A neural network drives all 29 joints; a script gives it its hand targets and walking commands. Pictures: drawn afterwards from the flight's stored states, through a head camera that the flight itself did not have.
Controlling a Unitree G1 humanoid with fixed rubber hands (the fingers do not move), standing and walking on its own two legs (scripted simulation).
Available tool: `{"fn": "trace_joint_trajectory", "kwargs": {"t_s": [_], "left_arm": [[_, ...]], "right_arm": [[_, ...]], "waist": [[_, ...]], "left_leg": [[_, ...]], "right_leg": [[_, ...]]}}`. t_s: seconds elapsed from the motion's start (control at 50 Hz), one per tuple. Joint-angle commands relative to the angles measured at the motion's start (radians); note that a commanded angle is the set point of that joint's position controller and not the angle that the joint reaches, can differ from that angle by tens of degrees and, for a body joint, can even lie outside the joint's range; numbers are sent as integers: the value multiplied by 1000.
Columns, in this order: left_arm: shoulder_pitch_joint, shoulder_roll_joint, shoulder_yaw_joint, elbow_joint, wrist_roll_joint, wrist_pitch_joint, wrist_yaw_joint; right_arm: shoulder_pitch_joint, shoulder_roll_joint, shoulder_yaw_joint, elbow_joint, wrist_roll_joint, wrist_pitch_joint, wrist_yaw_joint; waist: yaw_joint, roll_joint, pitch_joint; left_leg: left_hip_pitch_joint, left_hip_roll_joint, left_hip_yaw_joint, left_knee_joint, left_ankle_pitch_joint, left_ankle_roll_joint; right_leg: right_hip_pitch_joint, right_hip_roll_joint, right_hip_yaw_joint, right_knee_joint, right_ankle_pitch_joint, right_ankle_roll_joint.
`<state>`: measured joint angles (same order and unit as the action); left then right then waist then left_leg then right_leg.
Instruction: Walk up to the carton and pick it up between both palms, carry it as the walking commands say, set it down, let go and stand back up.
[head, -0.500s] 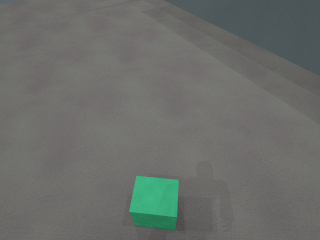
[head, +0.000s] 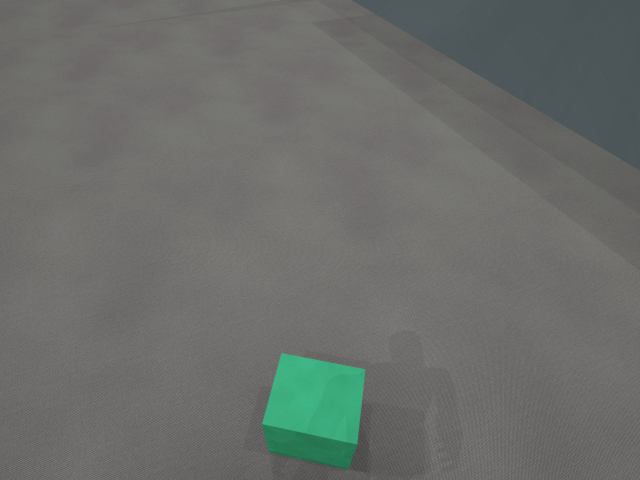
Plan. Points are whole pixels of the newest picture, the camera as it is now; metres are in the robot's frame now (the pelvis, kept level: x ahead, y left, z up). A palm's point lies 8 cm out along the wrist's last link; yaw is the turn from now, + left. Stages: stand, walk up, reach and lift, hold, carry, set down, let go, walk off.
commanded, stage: walk up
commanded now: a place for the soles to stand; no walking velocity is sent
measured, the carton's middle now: (315, 412) +0.42 +0.02 -0.64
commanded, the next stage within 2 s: none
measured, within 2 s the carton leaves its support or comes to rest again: neither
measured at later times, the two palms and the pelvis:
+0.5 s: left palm out of the picture +0.02 +0.27 -0.14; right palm out of the picture +0.05 -0.22 -0.13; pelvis +0.01 +0.02 +0.00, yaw +2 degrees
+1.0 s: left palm out of the picture -0.02 +0.32 -0.15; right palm out of the picture +0.14 -0.19 -0.13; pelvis +0.03 +0.07 -0.01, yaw +1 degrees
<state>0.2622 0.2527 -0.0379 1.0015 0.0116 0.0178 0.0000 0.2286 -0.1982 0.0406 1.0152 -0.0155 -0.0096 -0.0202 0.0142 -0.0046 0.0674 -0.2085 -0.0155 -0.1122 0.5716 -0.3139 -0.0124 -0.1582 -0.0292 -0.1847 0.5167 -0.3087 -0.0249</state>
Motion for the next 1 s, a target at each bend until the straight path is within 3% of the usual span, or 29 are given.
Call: {"fn": "trace_joint_trajectory", "kwargs": {"t_s": [0.0,0.08,0.12,0.18,0.2,0.24,0.26,0.36,0.4,0.44,0.48,0.54,0.6,0.62,0.64,0.68,0.7,0.72,0.74,0.76,0.78,0.8,0.84,0.86,0.88,0.9,0.94,0.96,0.98], "left_arm": [[27,116,18,-34,7,-15,8],[29,124,22,-29,6,-16,9],[25,118,18,-21,6,-13,10],[22,106,15,1,3,-9,12],[40,117,14,14,6,-9,13],[36,97,9,10,4,-11,14],[36,117,15,21,5,-13,10],[26,115,16,22,9,-10,9],[8,127,19,22,11,-10,12],[25,114,14,27,6,-8,14],[18,132,16,32,2,-4,14],[32,123,11,33,4,-10,15],[30,120,13,36,5,-6,17],[26,127,15,42,8,-6,15],[36,107,6,40,7,-7,17],[38,117,17,43,2,-3,16],[153,153,28,44,24,-24,38],[233,217,46,69,25,-25,55],[218,233,56,72,30,-30,67],[198,210,61,62,36,-33,75],[168,210,67,44,40,-41,85],[160,178,57,39,42,-52,91],[109,189,62,1,46,-70,90],[119,180,60,-12,40,-77,80],[72,200,69,-33,42,-75,68],[45,182,65,-51,26,-75,57],[83,143,57,-66,27,-54,31],[100,127,56,-88,18,-44,23],[153,89,48,-99,7,-30,21]], "right_arm": [[35,-141,-29,-39,5,-22,-7],[26,-131,-28,-38,3,-24,-10],[34,-144,-29,-41,4,-21,-12],[52,-143,-30,-37,10,-25,-11],[65,-153,-33,-31,11,-24,-12],[59,-153,-33,-36,10,-24,-9],[48,-153,-36,-31,6,-23,-9],[53,-140,-29,-30,9,-19,-10],[71,-165,-37,-31,12,-23,-12],[66,-154,-35,-31,10,-24,-13],[65,-146,-32,-26,7,-24,-15],[60,-142,-26,-25,12,-24,-15],[77,-170,-37,-21,2,-25,-18],[84,-163,-39,-29,7,-26,-16],[82,-165,-37,-24,10,-24,-18],[81,-156,-35,-17,8,-21,-21],[-9,-218,-65,-37,-21,3,1],[-65,-183,-56,-82,-30,15,13],[-85,-165,-51,-93,-43,26,19],[-104,-152,-54,-102,-53,32,21],[-102,-147,-63,-120,-54,37,26],[-106,-131,-60,-128,-55,34,34],[-112,-139,-72,-132,-47,34,54],[-103,-137,-71,-119,-42,35,61],[-79,-121,-67,-113,-33,31,59],[-39,-122,-65,-100,-28,29,53],[18,-156,-79,-63,-12,22,46],[40,-199,-89,-62,-6,22,36],[21,-261,-95,-87,-7,21,23]], "waist": [[-1,27,5],[-3,71,-56],[0,31,-12],[-4,42,21],[0,0,-18],[-2,86,-10],[-1,37,-17],[1,52,-25],[-15,-4,4],[-7,65,-9],[-9,67,-16],[-4,28,-34],[-8,52,-34],[-14,18,-44],[2,41,-37],[9,0,-37],[62,44,-36],[80,-75,-9],[90,-109,44],[83,-91,100],[54,-115,127],[44,-87,123],[15,-100,73],[5,-71,60],[-10,-129,25],[-34,-145,15],[-57,2,-28],[-75,111,-32],[-57,248,-63]], "left_leg": [[-87,67,-91,-109,267,78],[-69,78,-105,-120,313,81],[-79,76,-115,-147,273,88],[-100,76,-133,-139,337,85],[-83,78,-134,-137,355,84],[-80,65,-127,-146,309,84],[-88,66,-133,-142,295,90],[-98,61,-126,-145,290,83],[-112,64,-145,-149,321,76],[-86,55,-134,-133,336,79],[-96,63,-146,-131,339,79],[-101,55,-138,-122,368,78],[-83,62,-140,-127,403,71],[-75,65,-161,-129,420,69],[-90,56,-158,-123,410,81],[-92,47,-141,-112,424,78],[-216,-6,-37,46,196,59],[-373,-22,31,164,-13,30],[-501,19,53,283,-219,5],[-559,75,61,388,-283,-12],[-530,134,5,401,-265,-29],[-530,165,-4,386,-232,-38],[-410,170,24,262,-122,-45],[-328,140,77,245,-73,-41],[-229,126,100,189,-67,-30],[-94,106,134,119,50,-18],[85,29,216,-14,243,-15],[135,86,146,-61,408,14],[119,236,-69,-173,407,97]], "right_leg": [[39,-117,119,-133,36,-48],[71,-110,109,-113,115,-38],[60,-113,112,-110,51,-40],[57,-106,97,-116,88,-29],[84,-107,89,-103,115,-26],[83,-108,96,-104,68,-25],[77,-112,99,-112,65,-25],[93,-114,89,-112,50,-33],[91,-117,83,-104,96,-22],[75,-117,89,-112,74,-17],[84,-117,90,-104,92,-26],[112,-121,89,-101,139,-23],[106,-129,75,-89,144,-23],[103,-114,79,-90,141,-16],[116,-121,80,-92,153,-21],[127,-132,72,-97,153,-25],[215,-213,209,-154,96,-81],[305,-348,331,-212,70,-155],[286,-462,422,-263,22,-228],[245,-531,471,-300,33,-265],[183,-542,463,-310,45,-256],[184,-529,450,-298,86,-239],[138,-428,339,-254,214,-175],[80,-379,278,-229,302,-161],[31,-347,230,-181,355,-144],[-80,-311,178,-134,378,-112],[-174,-183,68,30,278,-46],[-218,-113,21,146,181,9],[-239,-34,30,292,-87,30]]}}
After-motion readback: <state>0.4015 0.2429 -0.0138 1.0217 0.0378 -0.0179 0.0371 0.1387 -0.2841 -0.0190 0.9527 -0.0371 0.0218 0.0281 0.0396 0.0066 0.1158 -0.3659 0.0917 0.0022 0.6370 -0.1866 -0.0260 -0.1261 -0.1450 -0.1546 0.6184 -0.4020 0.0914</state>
